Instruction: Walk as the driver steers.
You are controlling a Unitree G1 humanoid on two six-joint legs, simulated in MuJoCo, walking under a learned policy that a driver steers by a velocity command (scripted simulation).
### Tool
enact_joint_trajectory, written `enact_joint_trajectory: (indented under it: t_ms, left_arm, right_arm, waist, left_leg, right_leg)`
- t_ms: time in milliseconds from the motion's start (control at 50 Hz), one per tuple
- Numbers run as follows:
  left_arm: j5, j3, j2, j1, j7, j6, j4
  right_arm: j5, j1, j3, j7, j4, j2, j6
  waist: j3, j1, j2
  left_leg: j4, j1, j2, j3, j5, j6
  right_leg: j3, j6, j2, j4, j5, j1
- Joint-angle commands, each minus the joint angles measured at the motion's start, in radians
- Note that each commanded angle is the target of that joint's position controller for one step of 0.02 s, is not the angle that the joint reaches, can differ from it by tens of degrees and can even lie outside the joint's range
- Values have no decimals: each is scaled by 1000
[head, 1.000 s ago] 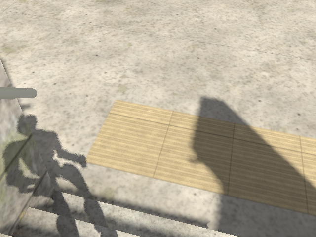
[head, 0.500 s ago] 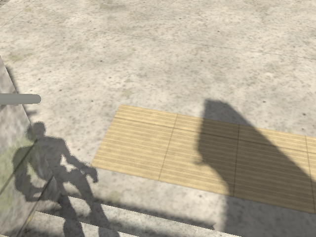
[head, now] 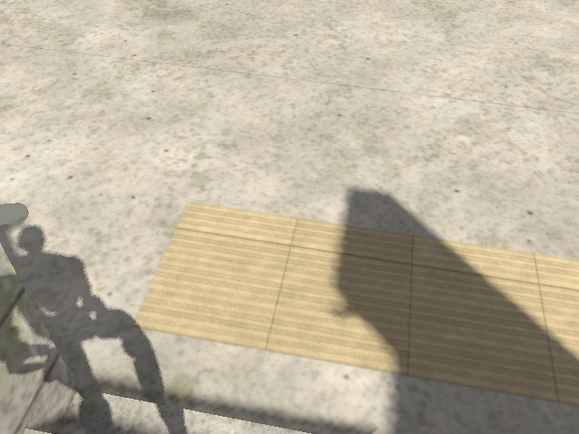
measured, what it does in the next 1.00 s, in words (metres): goes down: right foot 0.21 m lower, then left foot 0.20 m lower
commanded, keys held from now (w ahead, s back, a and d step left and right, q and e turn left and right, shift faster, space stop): w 0.78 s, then w+e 0.22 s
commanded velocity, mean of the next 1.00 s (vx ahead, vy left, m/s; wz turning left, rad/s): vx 0.49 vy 0.00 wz -0.05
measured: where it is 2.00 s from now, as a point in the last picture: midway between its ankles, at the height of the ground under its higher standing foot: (333, 386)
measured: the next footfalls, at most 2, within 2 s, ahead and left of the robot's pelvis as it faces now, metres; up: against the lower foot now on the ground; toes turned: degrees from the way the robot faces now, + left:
right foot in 0.30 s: +0.18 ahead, -0.17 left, -0.21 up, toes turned -4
left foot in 0.80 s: +0.48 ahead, +0.03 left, -0.41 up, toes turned +2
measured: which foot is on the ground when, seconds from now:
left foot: down 0.00-0.28, up 0.30-0.78, down 0.80-1.00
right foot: up 0.00-0.28, down 0.30-0.80, up 0.82-1.00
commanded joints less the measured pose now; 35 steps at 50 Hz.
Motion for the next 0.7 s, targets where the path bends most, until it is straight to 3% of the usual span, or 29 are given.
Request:
enact_joint_trajectory:
  t_ms: [20,60,80,120,140,160,180,200,220,260,280,300,320,340,360,380,400,420,440,460,480,500,520,540,560,580,620,680,700]
  left_arm:
    - [8,27,86,-12,6,-4,-52]
    - [-4,42,104,-159,14,-5,-112]
    - [-4,52,113,-301,24,-9,-170]
    - [-7,54,107,-282,9,-34,-169]
    - [-12,45,99,-231,-18,-43,-176]
    - [-10,24,22,-172,-52,-44,-163]
    - [-33,5,-35,-127,-80,-42,-147]
    - [-40,3,-34,-38,-87,-30,-125]
    - [-33,13,-5,112,-77,-16,-60]
    - [-33,34,80,391,-23,-16,26]
    - [-14,58,119,552,-4,-16,72]
    - [-9,48,140,432,-7,-34,43]
    - [13,6,161,369,-23,-53,31]
    - [-24,15,138,442,-35,-61,47]
    - [-51,10,121,459,-42,-72,59]
    - [-45,11,129,435,-48,-93,62]
    - [-40,42,210,438,-38,-114,83]
    - [-43,19,149,400,-32,-127,113]
    - [-23,-12,80,363,-36,-136,109]
    - [-28,-44,6,244,-15,-141,76]
    - [-31,-47,24,248,-3,-144,79]
    - [-31,-28,87,293,-4,-150,102]
    - [-41,-15,126,312,-2,-147,108]
    - [-52,-24,66,344,7,-153,129]
    - [-54,-36,29,412,12,-154,150]
    - [-50,-44,-4,368,25,-152,133]
    - [-31,-35,17,335,31,-129,113]
    - [-5,-36,-17,407,27,-115,143]
    - [1,-36,-18,418,35,-113,165]
  right_arm:
    - [-4,26,-27,3,-38,-151,-21]
    - [-12,98,-31,-6,-26,-167,-34]
    - [-6,159,-42,-26,5,-174,-49]
    - [-16,166,-53,-47,-6,-188,-56]
    - [-8,60,-45,-61,-30,-157,-62]
    - [8,-32,-22,-64,-47,-105,-73]
    - [14,-29,-22,-63,-41,-98,-82]
    - [4,-57,-26,-61,-53,-124,-85]
    - [-7,-96,-26,-66,-44,-126,-82]
    - [-29,-92,-29,-60,-37,-136,-48]
    - [-10,-139,-56,-58,-38,-197,-25]
    - [-11,-132,-52,-69,-47,-97,-1]
    - [46,17,-36,-62,-118,-19,-6]
    - [30,120,-18,-61,-66,-13,-5]
    - [10,87,-19,-65,-25,-19,12]
    - [-20,39,-22,-60,-15,-29,26]
    - [-47,10,-27,-52,-49,-66,49]
    - [-62,-160,-27,-51,-83,-78,62]
    - [-51,-234,-34,-43,-93,-87,68]
    - [-21,-281,-22,-24,-110,-62,66]
    - [-36,-268,-13,-5,-89,-24,72]
    - [-51,-174,-16,3,-19,-3,85]
    - [-59,-149,-21,12,11,-18,90]
    - [-37,-246,-39,24,-25,-56,68]
    - [-36,-347,-38,26,-44,-41,53]
    - [-44,-431,-32,31,-75,-48,31]
    - [-33,-475,-16,56,-95,14,27]
    - [4,-552,-15,58,-159,12,26]
    - [0,-525,-17,56,-148,13,20]
  waist:
    - [99,33,115]
    - [139,-34,131]
    - [212,-87,129]
    - [171,-91,89]
    - [147,-14,17]
    - [93,17,25]
    - [67,9,23]
    - [46,43,43]
    - [21,112,98]
    - [25,240,-30]
    - [1,343,-82]
    - [102,281,-179]
    - [11,43,-208]
    - [-36,51,-149]
    - [16,58,-50]
    - [15,50,-59]
    - [-9,36,-160]
    - [126,50,-89]
    - [209,39,-18]
    - [284,-27,27]
    - [258,-30,0]
    - [174,-35,-74]
    - [137,-35,-69]
    - [197,0,-51]
    - [203,57,-75]
    - [207,62,-40]
    - [180,92,-28]
    - [269,193,-70]
    - [248,198,-92]
  left_leg:
    - [22,-59,271,-201,686,183]
    - [61,81,274,-271,500,192]
    - [116,233,337,-363,413,190]
    - [186,263,335,-359,345,171]
    - [213,12,245,-227,178,119]
    - [229,-317,148,-102,25,80]
    - [223,-508,134,-77,-97,74]
    - [294,-607,136,-78,-96,71]
    - [461,-605,156,-72,-51,50]
    - [908,-368,53,34,275,18]
    - [1332,-460,-4,22,312,18]
    - [1784,-632,-159,-24,-420,28]
    - [1820,-947,-108,-108,-494,12]
    - [1698,-1011,-47,-116,-410,22]
    - [1679,-1014,-50,-84,-311,18]
    - [1715,-1016,-33,-97,-210,38]
    - [1596,-1050,29,-137,-131,35]
    - [1482,-1123,51,-212,-11,6]
    - [1308,-1111,34,-214,118,-14]
    - [938,-915,32,-175,310,-65]
    - [797,-749,43,-88,440,-71]
    - [856,-628,48,-38,596,-55]
    - [886,-628,47,-24,598,-40]
    - [663,-786,61,-122,791,-17]
    - [610,-891,60,-107,813,0]
    - [397,-832,80,-85,957,-18]
    - [273,-534,67,21,1031,-12]
    - [42,-511,97,30,924,-8]
    - [40,-478,127,1,988,1]
  right_leg:
    - [-23,-4,-10,30,-6,-66]
    - [29,8,-14,-33,48,-269]
    - [167,17,-43,-48,42,-516]
    - [217,18,-38,-189,123,-559]
    - [144,27,-65,-415,472,-300]
    - [34,14,-40,-496,730,111]
    - [-44,30,-1,-465,828,375]
    - [-85,38,31,-376,825,520]
    - [-60,11,16,-294,821,565]
    - [-173,5,39,-654,727,577]
    - [-151,-34,-38,-769,748,762]
    - [107,-122,-235,-901,835,711]
    - [201,-64,-370,-334,1588,922]
    - [217,-63,-420,-340,1555,922]
    - [188,-75,-395,-420,1298,746]
    - [211,-129,-376,-438,991,611]
    - [392,-252,-460,-496,552,538]
    - [431,-261,-463,-542,359,374]
    - [382,-207,-392,-552,194,230]
    - [258,-161,-305,-611,114,-42]
    - [221,-154,-264,-611,106,-118]
    - [237,-153,-260,-577,128,-104]
    - [242,-143,-266,-540,124,-42]
    - [212,-134,-200,-458,-79,85]
    - [254,-142,-205,-418,-161,214]
    - [205,-134,-170,-383,-286,196]
    - [158,-136,-144,-412,-399,35]
    - [137,-143,-145,-308,-193,179]
    - [132,-142,-151,-235,-126,227]
Over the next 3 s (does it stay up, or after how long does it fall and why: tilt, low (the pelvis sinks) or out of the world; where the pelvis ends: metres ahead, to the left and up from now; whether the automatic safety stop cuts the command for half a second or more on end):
stays up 1.23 -0.28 -0.81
